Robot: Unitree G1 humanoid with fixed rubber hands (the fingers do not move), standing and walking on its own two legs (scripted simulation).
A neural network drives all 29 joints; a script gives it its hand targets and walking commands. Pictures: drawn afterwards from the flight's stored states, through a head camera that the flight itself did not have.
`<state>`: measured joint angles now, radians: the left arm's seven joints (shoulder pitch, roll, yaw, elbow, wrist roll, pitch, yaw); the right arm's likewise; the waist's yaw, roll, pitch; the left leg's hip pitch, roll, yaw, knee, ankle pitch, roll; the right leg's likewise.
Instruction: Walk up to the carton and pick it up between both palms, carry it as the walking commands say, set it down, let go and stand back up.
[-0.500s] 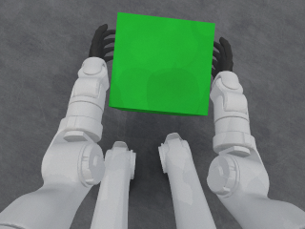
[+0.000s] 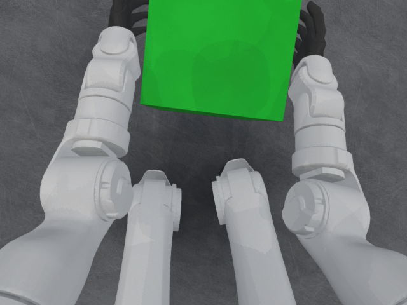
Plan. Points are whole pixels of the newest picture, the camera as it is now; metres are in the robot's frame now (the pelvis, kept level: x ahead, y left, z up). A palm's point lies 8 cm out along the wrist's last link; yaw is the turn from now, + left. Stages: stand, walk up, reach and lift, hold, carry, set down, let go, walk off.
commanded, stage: set down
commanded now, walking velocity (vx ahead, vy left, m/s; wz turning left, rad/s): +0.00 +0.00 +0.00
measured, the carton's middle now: (212, 61) +0.50 -0.07 -0.20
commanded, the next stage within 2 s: none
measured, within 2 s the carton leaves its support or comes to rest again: rests again in 1.82 s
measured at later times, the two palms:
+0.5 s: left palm (130, 36) +0.56 +0.08 -0.19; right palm (289, 57) +0.50 -0.22 -0.19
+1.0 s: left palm (132, 40) +0.56 +0.08 -0.20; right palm (286, 63) +0.49 -0.22 -0.21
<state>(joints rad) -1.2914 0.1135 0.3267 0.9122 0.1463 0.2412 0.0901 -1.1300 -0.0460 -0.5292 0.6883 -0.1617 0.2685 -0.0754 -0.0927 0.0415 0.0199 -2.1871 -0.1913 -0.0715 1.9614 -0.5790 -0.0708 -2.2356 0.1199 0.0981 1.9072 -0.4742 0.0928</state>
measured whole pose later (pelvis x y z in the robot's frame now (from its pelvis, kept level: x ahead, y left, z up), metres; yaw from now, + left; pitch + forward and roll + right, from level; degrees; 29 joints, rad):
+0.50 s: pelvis +0.01 +0.00 -0.04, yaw +0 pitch +44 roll -1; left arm -1.39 0.18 0.21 0.98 0.06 0.21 0.13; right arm -1.22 -0.11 -0.50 0.77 -0.09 0.22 -0.09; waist -0.10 0.03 0.17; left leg -2.25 -0.20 -0.07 2.12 -0.63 -0.07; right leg -2.29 0.09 0.07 2.06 -0.53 0.09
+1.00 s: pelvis +0.01 +0.00 -0.05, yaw +0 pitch +41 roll -2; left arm -1.43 0.19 0.22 1.05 0.07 0.19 0.12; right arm -1.24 -0.13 -0.48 0.84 -0.10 0.21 -0.07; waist -0.11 0.04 0.22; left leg -2.25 -0.18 -0.05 2.16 -0.63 -0.05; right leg -2.28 0.07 0.05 2.10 -0.54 0.08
